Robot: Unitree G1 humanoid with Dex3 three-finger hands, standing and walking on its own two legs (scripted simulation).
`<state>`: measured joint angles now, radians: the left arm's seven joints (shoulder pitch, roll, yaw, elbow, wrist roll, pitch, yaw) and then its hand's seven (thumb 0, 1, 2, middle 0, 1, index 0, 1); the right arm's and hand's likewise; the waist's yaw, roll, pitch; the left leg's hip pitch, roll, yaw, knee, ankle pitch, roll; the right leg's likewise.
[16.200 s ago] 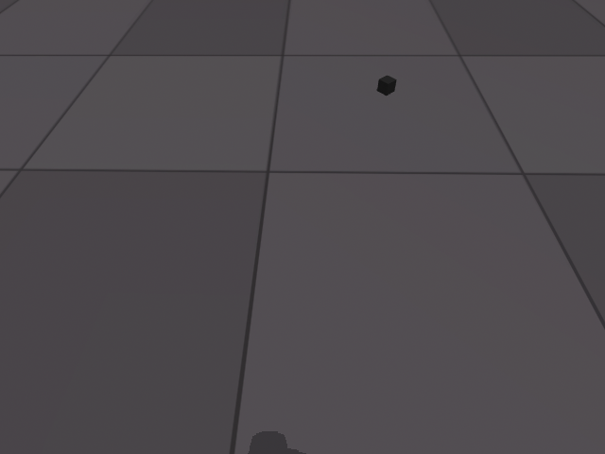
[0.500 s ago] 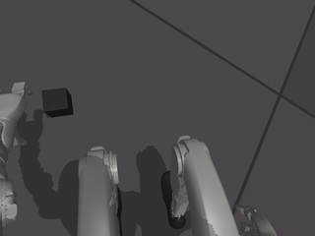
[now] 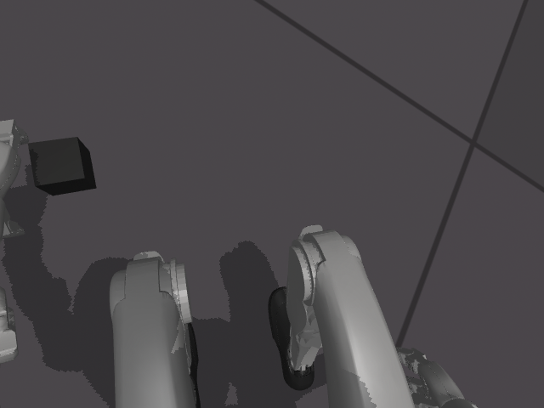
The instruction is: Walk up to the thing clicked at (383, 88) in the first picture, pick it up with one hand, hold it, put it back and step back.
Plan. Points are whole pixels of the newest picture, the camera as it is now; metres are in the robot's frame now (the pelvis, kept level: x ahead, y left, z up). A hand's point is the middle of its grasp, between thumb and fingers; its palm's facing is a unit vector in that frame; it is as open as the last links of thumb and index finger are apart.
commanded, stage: rise first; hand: left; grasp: from above
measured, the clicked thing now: (64, 167) +0.50 +0.31 -0.31
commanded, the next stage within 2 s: approach in 2.00 s
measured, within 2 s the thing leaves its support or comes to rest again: neither
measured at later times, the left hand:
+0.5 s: hand (11, 186) +0.44 +0.34 -0.19, palm faces -0.46 -0.09 -0.88, open 14.2 cm
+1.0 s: hand (8, 177) +0.45 +0.34 -0.19, palm faces -0.46 -0.09 -0.88, open 14.2 cm
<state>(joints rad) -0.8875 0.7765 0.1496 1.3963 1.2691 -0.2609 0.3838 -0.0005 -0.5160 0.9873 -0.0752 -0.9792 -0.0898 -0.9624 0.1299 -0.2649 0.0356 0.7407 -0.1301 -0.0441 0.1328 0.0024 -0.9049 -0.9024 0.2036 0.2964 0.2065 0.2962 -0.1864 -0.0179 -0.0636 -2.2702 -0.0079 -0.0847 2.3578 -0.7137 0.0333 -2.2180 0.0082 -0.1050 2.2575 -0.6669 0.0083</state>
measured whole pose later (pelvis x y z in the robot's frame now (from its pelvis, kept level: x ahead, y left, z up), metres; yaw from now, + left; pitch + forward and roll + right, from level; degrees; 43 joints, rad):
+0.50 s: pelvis +0.00 +0.00 -0.01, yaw -1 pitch +35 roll -9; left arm -0.91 0.83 0.15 1.41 1.26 -0.28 0.38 0.00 -0.53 1.00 -0.08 -0.98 -0.09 -0.97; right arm 0.14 -0.29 0.07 0.72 -0.14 -0.04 0.14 0.00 -0.91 -0.90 0.20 0.30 0.21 0.30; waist -0.21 -0.03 -0.02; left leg -2.30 -0.01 -0.10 2.40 -0.72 0.03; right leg -2.24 0.01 -0.12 2.29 -0.66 0.00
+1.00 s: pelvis +0.00 +0.00 -0.02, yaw -2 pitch +34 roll -10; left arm -0.97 0.89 0.14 1.46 1.27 -0.27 0.35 0.00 -0.56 1.03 -0.10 -0.98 -0.08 -0.99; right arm 0.14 -0.29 0.11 0.71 -0.14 -0.03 0.15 0.00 -0.91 -0.90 0.20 0.30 0.21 0.30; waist -0.24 -0.03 -0.01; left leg -2.32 -0.01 -0.12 2.43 -0.71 0.03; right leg -2.25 0.01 -0.14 2.30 -0.65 0.01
